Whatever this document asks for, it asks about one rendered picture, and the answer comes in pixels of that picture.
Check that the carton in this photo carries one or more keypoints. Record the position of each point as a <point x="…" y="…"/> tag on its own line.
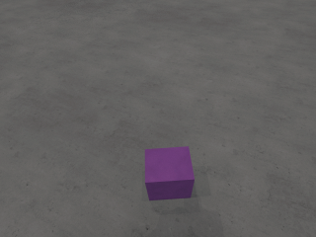
<point x="169" y="173"/>

